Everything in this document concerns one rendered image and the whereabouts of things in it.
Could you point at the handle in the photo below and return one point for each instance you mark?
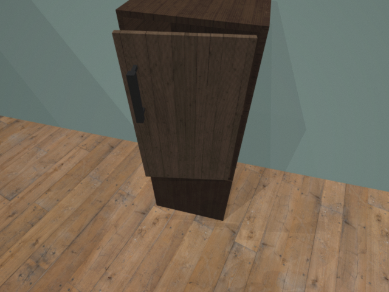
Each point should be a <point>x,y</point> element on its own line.
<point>135,94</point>

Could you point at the cupboard door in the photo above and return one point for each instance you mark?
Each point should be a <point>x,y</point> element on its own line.
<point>193,87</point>

